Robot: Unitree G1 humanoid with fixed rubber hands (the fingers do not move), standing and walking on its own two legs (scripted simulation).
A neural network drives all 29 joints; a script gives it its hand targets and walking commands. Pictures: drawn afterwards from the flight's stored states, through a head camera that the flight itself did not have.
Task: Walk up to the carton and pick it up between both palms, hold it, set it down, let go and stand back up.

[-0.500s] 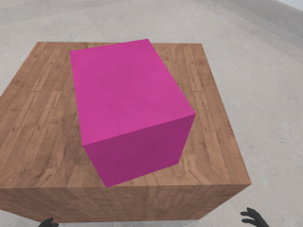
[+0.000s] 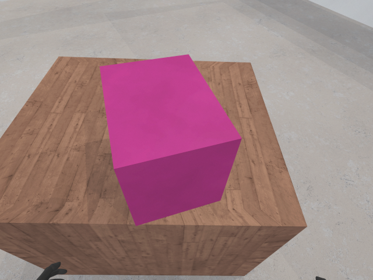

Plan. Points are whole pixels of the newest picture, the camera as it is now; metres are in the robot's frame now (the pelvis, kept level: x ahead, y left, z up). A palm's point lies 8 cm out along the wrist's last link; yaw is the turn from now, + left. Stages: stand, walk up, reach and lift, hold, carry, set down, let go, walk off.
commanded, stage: walk up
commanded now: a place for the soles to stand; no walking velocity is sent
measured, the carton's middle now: (163, 136) +0.45 +0.07 +0.04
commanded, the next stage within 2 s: none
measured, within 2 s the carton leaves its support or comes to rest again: neither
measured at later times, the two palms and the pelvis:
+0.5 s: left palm out of the picture +0.03 +0.30 -0.10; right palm out of the picture +0.08 -0.32 -0.11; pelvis -0.02 -0.01 +0.01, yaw +2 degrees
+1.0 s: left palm out of the picture +0.04 +0.36 -0.11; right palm out of the picture +0.07 -0.29 -0.10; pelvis -0.02 +0.03 +0.00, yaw +3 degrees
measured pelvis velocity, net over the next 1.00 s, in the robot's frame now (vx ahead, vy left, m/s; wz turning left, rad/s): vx -0.02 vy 0.03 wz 0.05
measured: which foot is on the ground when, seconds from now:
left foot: down 0.00-1.00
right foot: down 0.00-1.00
